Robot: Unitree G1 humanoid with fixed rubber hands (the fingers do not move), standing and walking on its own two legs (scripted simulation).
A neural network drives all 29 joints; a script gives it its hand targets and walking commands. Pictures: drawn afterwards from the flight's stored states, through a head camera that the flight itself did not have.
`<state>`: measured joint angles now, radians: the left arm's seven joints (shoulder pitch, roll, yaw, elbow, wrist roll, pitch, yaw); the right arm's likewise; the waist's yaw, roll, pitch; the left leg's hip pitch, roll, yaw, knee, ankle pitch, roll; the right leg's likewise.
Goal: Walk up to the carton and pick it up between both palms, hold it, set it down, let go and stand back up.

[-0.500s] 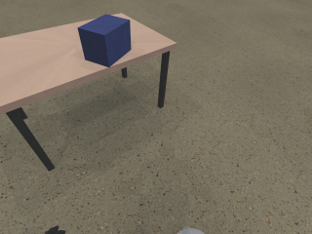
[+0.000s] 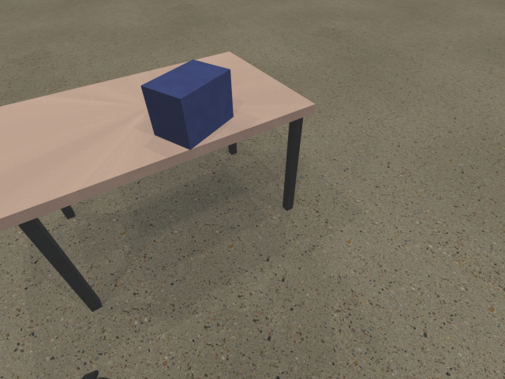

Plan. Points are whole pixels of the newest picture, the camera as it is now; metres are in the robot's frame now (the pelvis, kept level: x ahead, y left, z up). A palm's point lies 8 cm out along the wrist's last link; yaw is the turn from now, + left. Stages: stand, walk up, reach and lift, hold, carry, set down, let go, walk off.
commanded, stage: walk up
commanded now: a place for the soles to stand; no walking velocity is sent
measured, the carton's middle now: (191, 102) +1.00 +0.23 -0.04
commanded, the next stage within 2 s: none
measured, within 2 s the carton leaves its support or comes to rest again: neither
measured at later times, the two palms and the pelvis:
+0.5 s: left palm out of the picture +0.19 +0.34 -0.14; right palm (398, 325) +0.26 -0.25 -0.10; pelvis +0.16 +0.05 -0.02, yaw +11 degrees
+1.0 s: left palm (119, 301) +0.31 +0.28 -0.08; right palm (392, 250) +0.45 -0.31 -0.13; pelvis +0.32 -0.03 -0.01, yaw +17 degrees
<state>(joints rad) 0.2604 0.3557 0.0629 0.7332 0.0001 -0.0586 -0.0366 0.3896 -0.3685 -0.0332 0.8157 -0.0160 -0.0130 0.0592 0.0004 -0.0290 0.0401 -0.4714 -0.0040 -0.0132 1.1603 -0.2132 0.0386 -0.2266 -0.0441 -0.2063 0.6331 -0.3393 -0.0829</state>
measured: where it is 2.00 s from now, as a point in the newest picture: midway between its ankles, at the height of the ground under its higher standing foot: (248, 331)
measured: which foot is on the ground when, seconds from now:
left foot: up 0.00-0.28, down 0.30-0.78, up 0.80-1.00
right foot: down 0.00-0.32, up 0.34-0.76, down 0.78-1.00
